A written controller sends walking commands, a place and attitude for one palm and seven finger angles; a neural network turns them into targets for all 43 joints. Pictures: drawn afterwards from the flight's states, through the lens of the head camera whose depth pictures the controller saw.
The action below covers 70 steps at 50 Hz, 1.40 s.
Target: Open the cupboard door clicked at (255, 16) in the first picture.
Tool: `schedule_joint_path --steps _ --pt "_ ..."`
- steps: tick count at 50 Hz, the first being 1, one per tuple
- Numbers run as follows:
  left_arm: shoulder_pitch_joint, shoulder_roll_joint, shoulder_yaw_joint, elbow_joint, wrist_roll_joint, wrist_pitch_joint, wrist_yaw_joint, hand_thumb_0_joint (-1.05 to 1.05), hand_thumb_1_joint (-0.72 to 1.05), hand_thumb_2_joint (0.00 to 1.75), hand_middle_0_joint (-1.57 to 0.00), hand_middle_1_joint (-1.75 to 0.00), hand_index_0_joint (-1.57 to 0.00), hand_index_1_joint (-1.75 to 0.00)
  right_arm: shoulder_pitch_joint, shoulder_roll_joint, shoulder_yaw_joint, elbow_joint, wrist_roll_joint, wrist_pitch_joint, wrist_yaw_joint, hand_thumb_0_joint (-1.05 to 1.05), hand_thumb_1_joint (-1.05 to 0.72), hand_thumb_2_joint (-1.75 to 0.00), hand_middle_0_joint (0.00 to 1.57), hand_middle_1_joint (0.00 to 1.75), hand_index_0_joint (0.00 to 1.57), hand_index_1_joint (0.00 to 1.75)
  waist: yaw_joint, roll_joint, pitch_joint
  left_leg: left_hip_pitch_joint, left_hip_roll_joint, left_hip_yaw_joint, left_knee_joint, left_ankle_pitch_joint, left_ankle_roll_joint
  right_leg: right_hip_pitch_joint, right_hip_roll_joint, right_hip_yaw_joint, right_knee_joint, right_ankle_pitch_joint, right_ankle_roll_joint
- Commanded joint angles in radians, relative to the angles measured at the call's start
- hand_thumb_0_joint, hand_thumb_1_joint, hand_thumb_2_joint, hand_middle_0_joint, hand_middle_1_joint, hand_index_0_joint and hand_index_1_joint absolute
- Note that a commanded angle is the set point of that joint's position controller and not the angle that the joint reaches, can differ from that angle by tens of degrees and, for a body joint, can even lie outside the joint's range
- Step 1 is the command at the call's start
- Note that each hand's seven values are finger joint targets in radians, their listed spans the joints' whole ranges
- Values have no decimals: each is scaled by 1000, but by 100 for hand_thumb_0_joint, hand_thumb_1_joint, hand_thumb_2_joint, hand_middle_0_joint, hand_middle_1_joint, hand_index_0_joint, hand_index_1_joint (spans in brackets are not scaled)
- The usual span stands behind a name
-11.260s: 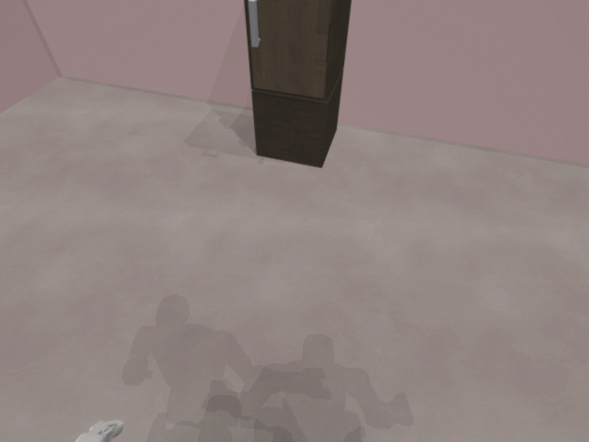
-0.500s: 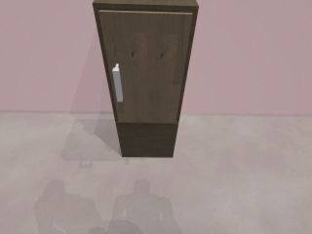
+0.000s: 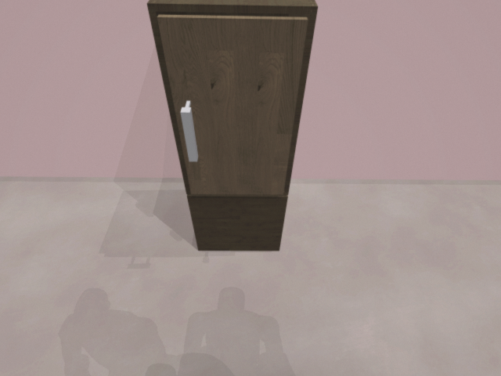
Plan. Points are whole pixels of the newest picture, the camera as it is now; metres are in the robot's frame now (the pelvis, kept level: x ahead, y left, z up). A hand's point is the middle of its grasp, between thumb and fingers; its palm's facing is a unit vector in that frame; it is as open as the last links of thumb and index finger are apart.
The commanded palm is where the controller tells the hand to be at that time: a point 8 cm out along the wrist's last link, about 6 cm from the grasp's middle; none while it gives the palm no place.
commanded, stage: look again from close up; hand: left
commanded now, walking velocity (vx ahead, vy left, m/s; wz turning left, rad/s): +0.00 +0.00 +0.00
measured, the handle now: (191, 131) +0.75 +0.22 -0.05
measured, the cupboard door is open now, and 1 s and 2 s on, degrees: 0 0 0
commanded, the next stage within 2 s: shuffle to correct the standing spot in 0.38 s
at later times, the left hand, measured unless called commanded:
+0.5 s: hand out of the picture -0.01 +0.14 -0.17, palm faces +0.04 -0.99 -0.16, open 7.4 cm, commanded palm none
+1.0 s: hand out of the picture +0.12 +0.18 -0.18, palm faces +0.02 -0.99 -0.14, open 7.4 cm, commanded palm none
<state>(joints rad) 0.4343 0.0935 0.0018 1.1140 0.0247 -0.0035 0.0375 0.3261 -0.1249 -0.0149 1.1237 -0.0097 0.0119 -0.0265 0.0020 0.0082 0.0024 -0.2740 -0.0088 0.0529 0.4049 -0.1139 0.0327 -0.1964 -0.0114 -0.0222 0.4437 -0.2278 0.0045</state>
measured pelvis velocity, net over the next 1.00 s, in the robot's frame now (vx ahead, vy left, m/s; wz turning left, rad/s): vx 0.13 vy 0.02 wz -0.02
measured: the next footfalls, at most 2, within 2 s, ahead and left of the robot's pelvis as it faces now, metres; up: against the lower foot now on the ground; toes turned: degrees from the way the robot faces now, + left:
right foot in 1.26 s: +0.35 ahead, -0.13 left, +0.00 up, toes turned -7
left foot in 1.74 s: +0.27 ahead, +0.13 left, +0.00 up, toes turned +5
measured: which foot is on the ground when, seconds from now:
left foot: down 0.00-1.00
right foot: down 0.00-0.82, up 0.84-1.00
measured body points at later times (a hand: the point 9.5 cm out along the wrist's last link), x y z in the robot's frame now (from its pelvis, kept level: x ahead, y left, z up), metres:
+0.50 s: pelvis +0.02 -0.01 +0.00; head +0.03 -0.01 +0.45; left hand -0.01 +0.20 -0.16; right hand -0.01 -0.21 -0.16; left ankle +0.07 +0.10 -0.74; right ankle +0.01 -0.12 -0.74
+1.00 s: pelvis +0.13 +0.02 +0.00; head +0.16 +0.03 +0.45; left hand +0.12 +0.24 -0.17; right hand +0.07 -0.18 -0.15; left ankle +0.07 +0.10 -0.74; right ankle +0.09 -0.10 -0.66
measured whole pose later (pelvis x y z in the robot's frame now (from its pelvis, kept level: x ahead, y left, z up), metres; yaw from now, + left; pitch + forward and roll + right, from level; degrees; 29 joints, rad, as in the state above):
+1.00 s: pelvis +0.13 +0.02 +0.00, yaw -1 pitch +2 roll +0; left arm 0.32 0.14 0.05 1.07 0.03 -0.01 0.00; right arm 0.41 -0.10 0.00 1.11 -0.02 -0.09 -0.04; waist -0.02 -0.03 0.03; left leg -0.13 -0.03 0.11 0.40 -0.31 0.07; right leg -0.50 -0.06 -0.05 1.12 -0.32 -0.02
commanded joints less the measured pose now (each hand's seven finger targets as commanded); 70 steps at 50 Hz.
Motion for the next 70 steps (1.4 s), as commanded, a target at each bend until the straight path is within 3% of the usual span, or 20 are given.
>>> schedule_joint_path --steps 1,24,29,35,38,39,40,41,42,45,49,56,59,61,62,63,64,65,67,70 --pt "89 80 16 -18 -3 -18 8 0 90 90 -20 -30 -20 -30 59 -75 -15 -26 -2 -11 -2 0 -90 -90 20 30 20 30 -9 -5 113 14 96 -146 -113 -232 -4 -129 -79 105 -141 -163 -36" --pt "40 78 14 -31 -9 -24 11 0 90 90 -20 -30 -20 -30 55 -65 -6 -13 -1 -25 -6 0 -90 -90 20 30 20 30 -6 -12 82 54 104 -122 -79 -88 -4 -66 -81 97 -118 -11 -40" --pt "57 97 36 -33 1 -13 -5 0 90 90 -20 -30 -20 -30 52 -84 -19 -19 -13 -16 1 0 -90 -90 20 30 20 30 6 -35 124 -31 86 -121 -54 -386 10 -94 -80 133 -126 -342 -62" --pt "93 147 65 -46 -2 -20 -10 0 90 90 -20 -30 -20 -30 28 -49 -20 -72 -16 -28 10 0 -90 -90 20 30 20 30 17 -158 163 -192 24 -1 257 -257 4 -33 -237 304 -223 -478 -155" --pt "51 142 68 -60 2 -29 -14 0 90 90 -20 -30 -20 -30 64 -43 -20 -78 -13 -46 16 0 -90 -90 20 30 20 30 -23 -94 154 -88 41 5 193 -234 10 -80 -221 224 -134 -342 -156" --pt "32 125 64 -63 2 -27 -18 0 90 90 -20 -30 -20 -30 113 -52 -19 -59 -11 -54 14 0 -90 -90 20 30 20 30 -43 -48 139 18 47 -13 107 -211 17 -127 -163 140 -36 -261 -133" --pt "22 90 58 -71 1 -27 -22 0 90 90 -20 -30 -20 -30 197 -94 -27 -30 -14 -63 7 0 -90 -90 20 30 20 30 -67 85 124 144 127 -153 -4 -175 57 -217 -68 39 156 -175 -96" --pt "-2 54 49 -88 1 -32 -24 0 90 90 -20 -30 -20 -30 305 -165 -45 4 -25 -68 -2 0 -90 -90 20 30 20 30 -91 270 91 281 305 -423 -135 -174 142 -380 18 -90 428 -238 -51" --pt "-87 71 42 -115 8 -38 -21 0 90 90 -20 -30 -20 -30 356 -171 -42 22 -23 -69 -13 0 -90 -90 20 30 20 30 -112 269 143 307 367 -524 -188 -67 190 -502 9 -41 617 -317 -55" --pt "-101 65 51 -101 7 -46 -32 0 90 90 -20 -30 -20 -30 255 -99 -13 -1 -15 -92 -19 0 -90 -90 20 30 20 30 -49 17 152 211 343 -354 -164 270 201 -492 -85 25 743 -156 -42" --pt "-101 44 50 -102 5 -27 -46 0 90 90 -20 -30 -20 -30 221 -93 -10 0 -8 -113 -26 0 -90 -90 20 30 20 30 -17 55 69 265 260 -164 -165 440 151 -468 -82 -7 694 -37 -13" --pt "-303 55 47 -171 -3 -30 -58 0 90 90 -20 -30 -20 -30 227 -97 -22 28 -20 -98 -26 0 -90 -90 20 30 20 30 -50 115 97 301 226 -66 -139 509 129 -392 -54 -92 291 -4 -32" --pt "-247 85 56 -150 -3 -33 -51 0 90 90 -20 -30 -20 -30 204 -122 -36 31 -16 -85 -22 0 -90 -90 20 30 20 30 -14 97 65 268 239 -54 -45 585 112 -211 -23 -104 181 12 -58" --pt "-74 127 72 -92 1 -43 -44 0 90 90 -20 -30 -20 -30 178 -129 -40 25 -7 -78 -16 0 -90 -90 20 30 20 30 64 34 -7 163 198 -17 150 485 72 67 -4 -110 80 126 -67" --pt "27 202 90 -69 8 -54 -32 0 90 90 -20 -30 -20 -30 201 -96 -35 21 1 -76 -5 0 -90 -90 20 30 20 30 104 -97 -88 -24 137 7 382 226 36 299 -143 59 64 180 -117" --pt "81 278 107 -59 2 -55 -20 0 90 90 -20 -30 -20 -30 264 -47 -27 1 7 -72 -6 0 -90 -90 20 30 20 30 86 -302 -195 -187 -13 53 714 -430 -15 432 -429 415 -31 440 -236" --pt "46 261 93 -69 -19 -47 -12 0 90 90 -20 -30 -20 -30 216 -75 -29 1 5 -55 -16 0 -90 -90 20 30 20 30 77 -167 -157 -154 30 -56 810 -485 -12 296 -435 380 -74 581 -262" --pt "-64 225 81 -87 -16 -42 -6 0 90 90 -20 -30 -20 -30 187 -43 -30 5 8 -47 -17 0 -90 -90 20 30 20 30 35 -92 -48 -138 60 -68 796 -445 -19 141 -402 284 -88 599 -251" --pt "-204 185 70 -136 -10 -28 6 0 90 90 -20 -30 -20 -30 131 -33 -33 -6 11 -10 -16 0 -90 -90 20 30 20 30 -7 -85 63 -91 101 -75 751 -401 -32 -97 -370 170 -108 612 -228" --pt "-225 183 68 -149 -4 -15 11 0 90 90 -20 -30 -20 -30 100 -30 -33 -15 5 27 -10 0 -90 -90 20 30 20 30 -17 -100 14 -65 80 -52 631 -359 -59 -104 -327 67 -108 620 -202"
